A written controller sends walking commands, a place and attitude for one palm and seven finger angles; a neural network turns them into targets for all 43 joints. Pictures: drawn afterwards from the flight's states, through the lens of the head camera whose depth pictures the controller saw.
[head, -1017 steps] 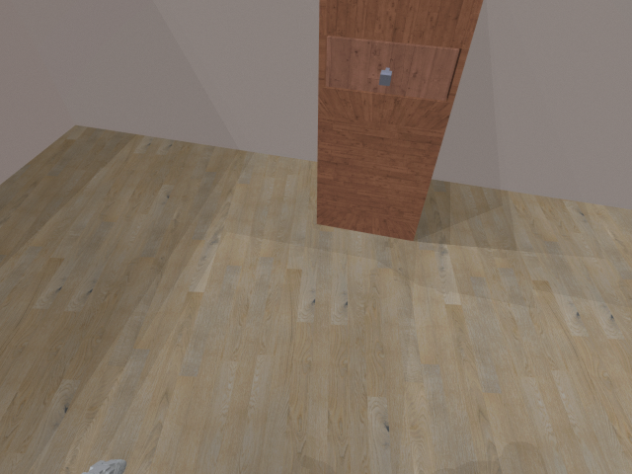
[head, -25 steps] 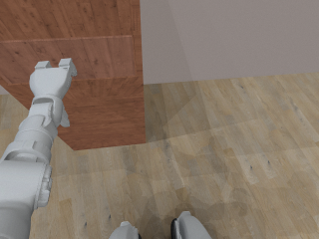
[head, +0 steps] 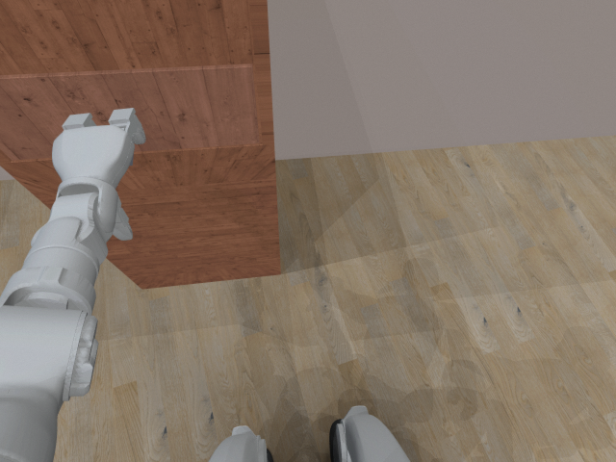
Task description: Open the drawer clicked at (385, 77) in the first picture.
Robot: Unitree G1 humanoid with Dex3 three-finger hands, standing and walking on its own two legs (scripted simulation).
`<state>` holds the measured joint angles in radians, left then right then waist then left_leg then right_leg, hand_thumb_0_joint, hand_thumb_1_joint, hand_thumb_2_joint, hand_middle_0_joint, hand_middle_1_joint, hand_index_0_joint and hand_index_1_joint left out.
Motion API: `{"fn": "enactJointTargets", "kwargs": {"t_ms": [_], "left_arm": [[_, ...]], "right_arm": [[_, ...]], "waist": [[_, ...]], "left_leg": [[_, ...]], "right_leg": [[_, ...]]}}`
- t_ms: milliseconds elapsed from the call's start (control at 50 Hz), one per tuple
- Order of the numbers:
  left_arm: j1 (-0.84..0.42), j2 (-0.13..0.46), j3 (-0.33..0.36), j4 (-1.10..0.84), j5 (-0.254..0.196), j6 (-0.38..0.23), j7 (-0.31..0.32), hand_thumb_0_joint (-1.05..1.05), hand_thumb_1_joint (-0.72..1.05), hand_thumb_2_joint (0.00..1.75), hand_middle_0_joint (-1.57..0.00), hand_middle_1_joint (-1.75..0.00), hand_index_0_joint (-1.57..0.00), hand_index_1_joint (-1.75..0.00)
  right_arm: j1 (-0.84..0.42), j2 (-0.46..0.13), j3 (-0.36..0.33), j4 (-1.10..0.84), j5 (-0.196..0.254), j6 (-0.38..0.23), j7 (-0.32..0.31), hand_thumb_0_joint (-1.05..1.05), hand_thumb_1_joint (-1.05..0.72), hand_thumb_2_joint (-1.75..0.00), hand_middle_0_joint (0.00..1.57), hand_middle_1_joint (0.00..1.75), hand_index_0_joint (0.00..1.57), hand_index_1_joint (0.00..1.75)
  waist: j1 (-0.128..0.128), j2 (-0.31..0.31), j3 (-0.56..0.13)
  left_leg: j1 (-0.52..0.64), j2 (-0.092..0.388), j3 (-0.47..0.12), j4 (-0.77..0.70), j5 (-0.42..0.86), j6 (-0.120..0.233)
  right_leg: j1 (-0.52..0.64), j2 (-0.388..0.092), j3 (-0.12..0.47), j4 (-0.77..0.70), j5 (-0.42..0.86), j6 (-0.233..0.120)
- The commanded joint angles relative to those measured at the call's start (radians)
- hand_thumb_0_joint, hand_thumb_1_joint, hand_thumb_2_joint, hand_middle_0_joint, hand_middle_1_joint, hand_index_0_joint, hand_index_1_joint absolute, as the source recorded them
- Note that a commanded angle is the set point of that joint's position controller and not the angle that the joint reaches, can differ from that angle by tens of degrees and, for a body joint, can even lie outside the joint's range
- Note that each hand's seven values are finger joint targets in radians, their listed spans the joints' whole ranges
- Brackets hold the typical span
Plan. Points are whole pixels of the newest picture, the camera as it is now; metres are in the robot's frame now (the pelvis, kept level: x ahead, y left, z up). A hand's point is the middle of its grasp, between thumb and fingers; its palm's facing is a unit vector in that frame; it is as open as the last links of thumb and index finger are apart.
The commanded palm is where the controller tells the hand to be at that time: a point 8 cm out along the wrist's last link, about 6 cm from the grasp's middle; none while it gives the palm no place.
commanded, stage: close the thumb around the handle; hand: left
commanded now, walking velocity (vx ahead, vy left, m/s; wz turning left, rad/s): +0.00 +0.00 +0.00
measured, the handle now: (118, 139) +0.55 +0.23 +0.02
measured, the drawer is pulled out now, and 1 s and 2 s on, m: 0.00 0.01 0.15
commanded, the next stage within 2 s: pull the drawer open in 0.60 s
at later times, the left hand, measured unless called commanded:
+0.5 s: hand (117, 175) +0.50 +0.23 +0.00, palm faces -0.07 -0.04 -1.00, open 6.6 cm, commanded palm +0.49 +0.23 +0.06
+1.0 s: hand (118, 185) +0.49 +0.23 +0.00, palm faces -0.05 -0.07 -1.00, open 6.7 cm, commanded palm +0.45 +0.23 +0.06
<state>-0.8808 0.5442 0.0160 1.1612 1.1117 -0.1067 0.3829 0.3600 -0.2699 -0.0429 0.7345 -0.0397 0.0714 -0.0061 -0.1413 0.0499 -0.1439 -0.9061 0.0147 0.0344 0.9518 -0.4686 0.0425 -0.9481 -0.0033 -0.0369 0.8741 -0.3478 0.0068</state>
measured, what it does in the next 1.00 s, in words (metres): stands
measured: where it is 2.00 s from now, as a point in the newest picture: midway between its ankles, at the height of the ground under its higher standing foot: outside the picture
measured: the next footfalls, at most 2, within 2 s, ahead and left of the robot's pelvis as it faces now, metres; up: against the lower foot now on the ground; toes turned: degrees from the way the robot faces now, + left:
none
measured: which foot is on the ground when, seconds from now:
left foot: down 0.00-1.00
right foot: down 0.00-1.00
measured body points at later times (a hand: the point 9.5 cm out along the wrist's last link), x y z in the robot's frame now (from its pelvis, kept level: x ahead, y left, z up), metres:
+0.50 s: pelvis +0.00 +0.00 +0.00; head +0.14 +0.00 +0.43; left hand +0.50 +0.23 +0.06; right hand +0.00 -0.28 -0.12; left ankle -0.02 +0.09 -0.68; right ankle +0.03 -0.13 -0.68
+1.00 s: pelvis +0.02 +0.01 +0.01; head +0.14 +0.00 +0.44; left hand +0.49 +0.23 +0.05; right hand +0.02 -0.27 -0.12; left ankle -0.02 +0.09 -0.68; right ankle +0.03 -0.13 -0.68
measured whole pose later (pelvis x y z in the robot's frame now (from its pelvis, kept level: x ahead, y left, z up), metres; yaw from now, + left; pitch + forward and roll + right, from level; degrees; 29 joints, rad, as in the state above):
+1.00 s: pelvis +0.02 +0.01 +0.01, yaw -2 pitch +23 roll -2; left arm -0.70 0.49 0.05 0.99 1.09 -0.09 0.39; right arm 0.35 -0.26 -0.06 0.72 -0.03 0.10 0.01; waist -0.11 0.05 -0.15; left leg -0.81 0.02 0.06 0.89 -0.48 0.05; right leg -0.87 0.01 0.00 0.81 -0.35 0.02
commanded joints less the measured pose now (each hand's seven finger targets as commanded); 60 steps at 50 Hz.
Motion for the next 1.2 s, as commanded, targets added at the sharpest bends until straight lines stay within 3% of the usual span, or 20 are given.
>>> {"fn": "enactJointTargets", "kwargs": {"t_ms": [0, 60, 160, 200, 240, 280, 320, 360, 380, 500, 560, 620, 680, 720, 780, 800, 980, 1120, 1140, 1180], "left_arm": [[-0.409, 0.252, 0.038, -0.165, 0.009, 0.016, 0.039, 0.00, -0.16, 0.44, -0.32, -1.24, -0.32, -1.24], [-0.427, 0.258, 0.035, -0.145, 0.001, 0.024, 0.032, 0.00, 0.00, 0.52, -0.34, -1.25, -0.34, -1.25], [-0.417, 0.265, 0.040, -0.168, 0.002, 0.015, 0.018, 0.00, 0.28, 0.64, -0.36, -1.28, -0.36, -1.28], [-0.394, 0.231, 0.022, -0.153, -0.002, 0.013, 0.015, 0.00, 0.40, 0.68, -0.36, -1.30, -0.36, -1.30], [-0.403, 0.276, 0.055, -0.159, -0.003, 0.010, 0.016, 0.00, 0.51, 0.73, -0.37, -1.31, -0.37, -1.31], [-0.381, 0.249, 0.042, -0.175, 0.000, 0.004, 0.018, 0.00, 0.62, 0.78, -0.38, -1.32, -0.38, -1.32], [-0.359, 0.264, 0.055, -0.149, -0.003, 0.010, 0.020, 0.00, 0.73, 0.83, -0.39, -1.33, -0.39, -1.33], [-0.403, 0.258, 0.042, -0.175, -0.002, 0.005, 0.023, 0.00, 0.84, 0.88, -0.40, -1.34, -0.40, -1.34], [-0.381, 0.262, 0.049, -0.170, 0.001, 0.007, 0.023, 0.00, 0.90, 0.90, -0.40, -1.35, -0.40, -1.35], [-0.351, 0.260, 0.057, -0.186, 0.005, 0.009, 0.031, 0.00, 0.90, 0.90, -0.40, -1.35, -0.40, -1.35], [-0.393, 0.267, 0.054, -0.192, 0.010, 0.015, 0.039, 0.00, 0.90, 0.90, -0.40, -1.35, -0.40, -1.35], [-0.358, 0.296, 0.085, -0.197, 0.007, 0.021, 0.044, 0.00, 0.90, 0.90, -0.40, -1.35, -0.40, -1.35], [-0.328, 0.254, 0.065, -0.220, 0.002, 0.019, 0.041, 0.00, 0.90, 0.90, -0.40, -1.35, -0.40, -1.35], [-0.279, 0.229, 0.061, -0.229, -0.006, 0.018, 0.040, 0.00, 0.90, 0.90, -0.40, -1.35, -0.40, -1.35], [-0.207, 0.231, 0.072, -0.246, -0.018, 0.014, 0.030, 0.00, 0.90, 0.90, -0.40, -1.35, -0.40, -1.35], [-0.181, 0.252, 0.093, -0.265, -0.016, 0.009, 0.030, 0.00, 0.90, 0.90, -0.40, -1.35, -0.40, -1.35], [-0.013, 0.138, 0.052, -0.378, -0.011, 0.020, 0.056, 0.00, 0.90, 0.90, -0.40, -1.35, -0.40, -1.35], [0.098, 0.076, 0.025, -0.483, -0.025, 0.057, 0.066, 0.00, 0.90, 0.90, -0.40, -1.35, -0.40, -1.35], [0.099, 0.097, 0.042, -0.494, -0.024, 0.059, 0.067, 0.00, 0.90, 0.90, -0.40, -1.35, -0.40, -1.35], [0.152, 0.061, 0.021, -0.546, -0.024, 0.061, 0.069, 0.00, 0.90, 0.90, -0.40, -1.35, -0.40, -1.35]], "right_arm": [[0.179, -0.180, -0.062, -0.031, -0.003, -0.007, -0.015, 0.00, -0.90, -0.90, 0.20, 0.30, 0.20, 0.30], [0.180, -0.183, -0.059, -0.031, -0.001, -0.008, -0.016, 0.00, -0.90, -0.90, 0.20, 0.30, 0.20, 0.30], [0.184, -0.181, -0.057, -0.040, -0.001, -0.008, -0.019, 0.00, -0.90, -0.90, 0.20, 0.30, 0.20, 0.30], [0.181, -0.177, -0.060, -0.041, 0.000, -0.009, -0.017, 0.00, -0.90, -0.90, 0.20, 0.30, 0.20, 0.30], [0.182, -0.183, -0.057, -0.036, -0.002, -0.006, -0.020, 0.00, -0.90, -0.90, 0.20, 0.30, 0.20, 0.30], [0.187, -0.178, -0.062, -0.039, -0.002, -0.010, -0.016, 0.00, -0.90, -0.90, 0.20, 0.30, 0.20, 0.30], [0.182, -0.181, -0.059, -0.036, -0.002, -0.006, -0.017, 0.00, -0.90, -0.90, 0.20, 0.30, 0.20, 0.30], [0.187, -0.179, -0.059, -0.037, -0.002, -0.006, -0.018, 0.00, -0.90, -0.90, 0.20, 0.30, 0.20, 0.30], [0.184, -0.179, -0.061, -0.034, -0.002, -0.006, -0.016, 0.00, -0.90, -0.90, 0.20, 0.30, 0.20, 0.30], [0.179, -0.177, -0.063, -0.036, -0.002, -0.002, -0.012, 0.00, -0.90, -0.90, 0.20, 0.30, 0.20, 0.30], [0.181, -0.179, -0.062, -0.031, -0.003, -0.001, -0.013, 0.00, -0.90, -0.90, 0.20, 0.30, 0.20, 0.30], [0.178, -0.182, -0.063, -0.030, -0.006, 0.001, -0.010, 0.00, -0.90, -0.90, 0.20, 0.30, 0.20, 0.30], [0.172, -0.175, -0.065, -0.037, -0.005, 0.004, -0.006, 0.00, -0.90, -0.90, 0.20, 0.30, 0.20, 0.30], [0.169, -0.172, -0.069, -0.041, -0.005, 0.004, -0.003, 0.00, -0.90, -0.90, 0.20, 0.30, 0.20, 0.30], [0.157, -0.171, -0.068, -0.052, -0.002, 0.009, -0.002, 0.00, -0.90, -0.90, 0.20, 0.30, 0.20, 0.30], [0.153, -0.172, -0.067, -0.055, -0.001, 0.011, -0.003, 0.00, -0.90, -0.90, 0.20, 0.30, 0.20, 0.30], [0.120, -0.156, -0.083, -0.073, 0.004, 0.017, 0.008, 0.00, -0.90, -0.90, 0.20, 0.30, 0.20, 0.30], [0.080, -0.143, -0.087, -0.094, 0.012, 0.022, 0.013, 0.00, -0.90, -0.90, 0.20, 0.30, 0.20, 0.30], [0.073, -0.145, -0.087, -0.092, 0.012, 0.023, 0.009, 0.00, -0.90, -0.90, 0.20, 0.30, 0.20, 0.30], [0.058, -0.135, -0.086, -0.106, 0.014, 0.019, 0.010, 0.00, -0.90, -0.90, 0.20, 0.30, 0.20, 0.30]], "waist": [[-0.020, 0.069, -0.465], [-0.032, 0.050, -0.450], [-0.017, 0.067, -0.489], [-0.025, 0.057, -0.460], [-0.018, 0.046, -0.470], [-0.012, 0.067, -0.497], [-0.015, 0.030, -0.462], [-0.022, 0.044, -0.477], [-0.012, 0.053, -0.477], [-0.002, 0.068, -0.484], [-0.016, 0.064, -0.477], [0.004, 0.063, -0.509], [0.013, 0.096, -0.510], [0.022, 0.091, -0.512], [0.039, 0.059, -0.505], [0.057, 0.053, -0.507], [0.081, 0.062, -0.490], [0.092, 0.042, -0.459], [0.091, 0.024, -0.460], [0.107, 0.055, -0.469]], "left_leg": [[0.298, -0.019, -0.059, -0.092, 0.473, -0.013], [0.283, -0.019, -0.057, -0.093, 0.442, -0.009], [0.300, -0.020, -0.058, -0.089, 0.487, -0.010], [0.294, -0.019, -0.053, -0.086, 0.473, -0.009], [0.280, -0.019, -0.055, -0.087, 0.482, -0.008], [0.308, -0.018, -0.056, -0.082, 0.510, -0.011], [0.274, -0.019, -0.049, -0.083, 0.490, -0.007], [0.277, -0.019, -0.053, -0.083, 0.498, -0.007], [0.284, -0.019, -0.051, -0.084, 0.499, -0.009], [0.312, -0.017, -0.052, -0.086, 0.534, -0.013], [0.307, -0.015, -0.056, -0.085, 0.534, -0.013], [0.318, -0.016, -0.053, -0.084, 0.560, -0.014], [0.355, -0.012, -0.055, -0.086, 0.613, -0.021], [0.371, -0.008, -0.052, -0.091, 0.630, -0.020], [0.353, -0.008, -0.043, -0.104, 0.625, -0.015], [0.348, -0.009, -0.041, -0.109, 0.634, -0.015], [0.432, 0.010, -0.046, -0.129, 0.779, -0.026], [0.470, 0.016, -0.045, -0.153, 0.827, -0.027], [0.465, 0.015, -0.046, -0.155, 0.825, -0.025], [0.495, 0.016, -0.049, -0.161, 0.872, -0.029]], "right_leg": [[0.252, 0.049, 0.001, -0.065, 0.289, -0.040], [0.251, 0.049, 0.002, -0.070, 0.274, -0.037], [0.271, 0.049, 0.002, -0.061, 0.306, -0.038], [0.260, 0.051, 0.002, -0.068, 0.296, -0.037], [0.276, 0.050, 0.005, -0.059, 0.313, -0.039], [0.273, 0.050, 0.003, -0.058, 0.323, -0.038], [0.285, 0.050, 0.005, -0.062, 0.326, -0.036], [0.284, 0.049, 0.006, -0.059, 0.333, -0.035], [0.286, 0.050, 0.005, -0.058, 0.331, -0.037], [0.286, 0.052, 0.001, -0.061, 0.338, -0.038], [0.273, 0.052, 0.000, -0.059, 0.336, -0.036], [0.303, 0.053, 0.003, -0.055, 0.358, -0.037], [0.296, 0.054, -0.001, -0.059, 0.367, -0.038], [0.311, 0.055, -0.002, -0.065, 0.377, -0.037], [0.355, 0.053, 0.003, -0.073, 0.400, -0.036], [0.375, 0.053, 0.005, -0.071, 0.411, -0.037], [0.381, 0.052, -0.002, -0.083, 0.450, -0.039], [0.424, 0.050, 0.001, -0.108, 0.481, -0.040], [0.439, 0.049, 0.005, -0.107, 0.489, -0.042], [0.445, 0.048, 0.002, -0.106, 0.503, -0.043]]}}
